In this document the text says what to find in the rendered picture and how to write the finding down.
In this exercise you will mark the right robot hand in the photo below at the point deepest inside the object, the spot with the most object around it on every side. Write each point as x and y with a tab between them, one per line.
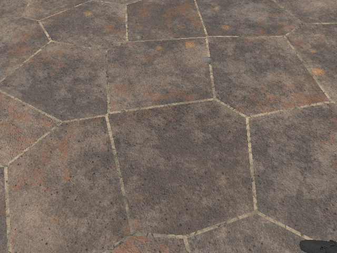
318	246

